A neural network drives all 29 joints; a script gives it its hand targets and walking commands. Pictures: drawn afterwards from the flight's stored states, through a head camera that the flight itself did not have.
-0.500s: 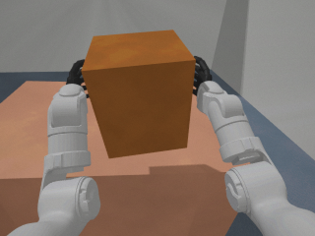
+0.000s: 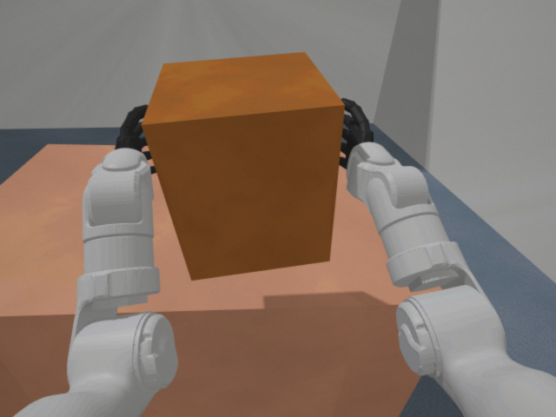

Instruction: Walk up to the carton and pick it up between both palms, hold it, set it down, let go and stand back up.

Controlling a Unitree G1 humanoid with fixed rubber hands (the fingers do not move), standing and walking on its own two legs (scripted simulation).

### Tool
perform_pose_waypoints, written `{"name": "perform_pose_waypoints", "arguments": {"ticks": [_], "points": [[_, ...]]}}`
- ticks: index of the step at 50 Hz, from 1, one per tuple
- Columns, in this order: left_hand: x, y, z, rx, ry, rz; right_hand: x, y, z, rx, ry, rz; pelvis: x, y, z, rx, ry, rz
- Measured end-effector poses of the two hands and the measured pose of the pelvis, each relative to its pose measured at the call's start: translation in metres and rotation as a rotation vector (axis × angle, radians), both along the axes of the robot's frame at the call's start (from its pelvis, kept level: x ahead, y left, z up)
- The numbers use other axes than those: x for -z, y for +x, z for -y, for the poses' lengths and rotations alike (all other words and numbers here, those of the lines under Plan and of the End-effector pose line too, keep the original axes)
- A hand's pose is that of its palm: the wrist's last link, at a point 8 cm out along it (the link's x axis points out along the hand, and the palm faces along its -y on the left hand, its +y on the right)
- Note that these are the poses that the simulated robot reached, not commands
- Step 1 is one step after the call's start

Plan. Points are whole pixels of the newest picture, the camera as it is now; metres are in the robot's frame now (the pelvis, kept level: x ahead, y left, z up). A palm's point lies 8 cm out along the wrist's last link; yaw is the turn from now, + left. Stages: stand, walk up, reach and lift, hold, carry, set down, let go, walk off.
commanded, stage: hold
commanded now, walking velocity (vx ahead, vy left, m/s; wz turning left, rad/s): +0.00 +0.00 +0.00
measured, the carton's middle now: (248, 165) +0.40 +0.01 +0.24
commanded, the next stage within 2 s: none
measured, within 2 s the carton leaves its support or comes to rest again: neither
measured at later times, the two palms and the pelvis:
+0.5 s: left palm (132, 162) +0.36 +0.16 +0.26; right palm (358, 153) +0.36 -0.14 +0.28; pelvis +0.00 +0.00 +0.00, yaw +0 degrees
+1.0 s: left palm (133, 161) +0.36 +0.16 +0.26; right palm (358, 153) +0.36 -0.14 +0.28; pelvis +0.00 +0.00 +0.00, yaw +0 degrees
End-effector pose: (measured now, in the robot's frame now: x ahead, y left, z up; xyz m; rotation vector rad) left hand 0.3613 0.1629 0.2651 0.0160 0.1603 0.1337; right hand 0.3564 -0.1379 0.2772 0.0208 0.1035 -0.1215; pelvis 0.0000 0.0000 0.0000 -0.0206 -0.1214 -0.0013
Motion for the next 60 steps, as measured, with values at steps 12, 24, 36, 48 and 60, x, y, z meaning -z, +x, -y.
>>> {"name": "perform_pose_waypoints", "arguments": {"ticks": [12, 24, 36, 48, 60], "points": [[-0.0003, 0.001, 0.001, 0.004, 0.002, -0.003, 0.0, -0.0001, 0.001, 0.004, 0.0, -0.005, 0.0001, -0.001, 0.0005, 0.0, 0.001, -0.001], [0.001, -0.0003, -0.0001, 0.002, -0.001, -0.004, 0.0004, -0.0007, -0.0002, 0.002, -0.004, -0.007, 0.0001, -0.002, 0.0004, -0.001, 0.0, -0.001], [-0.0012, 0.0018, 0.0001, 0.002, 0.004, -0.001, -0.0006, 0.0014, 0.0001, 0.002, 0.0, -0.005, 0.0, -0.0009, 0.0001, -0.001, 0.0, -0.009], [0.0007, 0.0019, 0.0007, 0.003, 0.001, -0.003, 0.0002, 0.0012, 0.0006, 0.004, 0.0, -0.009, 0.0001, 0.0008, 0.0001, -0.001, -0.001, -0.004], [-0.0002, 0.0018, 0.0023, 0.005, 0.003, 0.002, 0.0006, 0.0006, 0.0023, 0.005, 0.0, -0.005, 0.0001, 0.0008, -0.0001, 0.001, -0.001, -0.005]]}}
